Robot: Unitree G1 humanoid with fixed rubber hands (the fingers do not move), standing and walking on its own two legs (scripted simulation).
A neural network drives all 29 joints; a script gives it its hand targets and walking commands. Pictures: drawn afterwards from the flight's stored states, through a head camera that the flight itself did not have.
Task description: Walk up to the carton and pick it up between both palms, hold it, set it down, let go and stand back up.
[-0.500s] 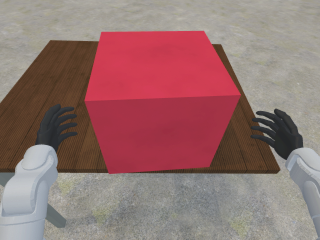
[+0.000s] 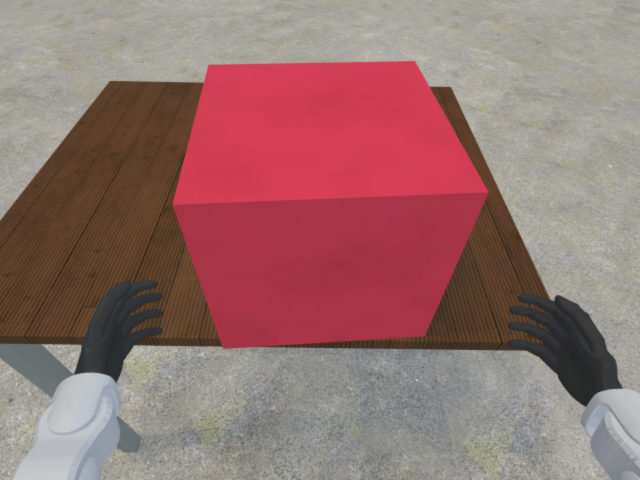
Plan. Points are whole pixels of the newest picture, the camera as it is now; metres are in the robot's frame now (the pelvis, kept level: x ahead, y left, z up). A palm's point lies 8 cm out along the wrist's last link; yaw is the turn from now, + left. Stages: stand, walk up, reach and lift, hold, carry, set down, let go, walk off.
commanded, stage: set down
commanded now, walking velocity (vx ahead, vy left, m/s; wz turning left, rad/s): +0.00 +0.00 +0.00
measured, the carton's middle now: (319, 204) +0.46 +0.03 +0.10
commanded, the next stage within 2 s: let go in 1.04 s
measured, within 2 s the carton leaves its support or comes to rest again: neither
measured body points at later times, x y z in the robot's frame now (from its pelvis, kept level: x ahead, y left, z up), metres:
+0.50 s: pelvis +0.01 +0.01 +0.00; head +0.02 +0.01 +0.45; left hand +0.21 +0.24 +0.02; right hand +0.21 -0.25 +0.02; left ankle +0.00 +0.14 -0.75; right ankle +0.01 -0.10 -0.75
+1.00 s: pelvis +0.02 +0.03 +0.00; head +0.04 +0.04 +0.45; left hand +0.17 +0.25 -0.09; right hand +0.19 -0.19 -0.09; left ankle +0.00 +0.14 -0.75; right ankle +0.01 -0.10 -0.75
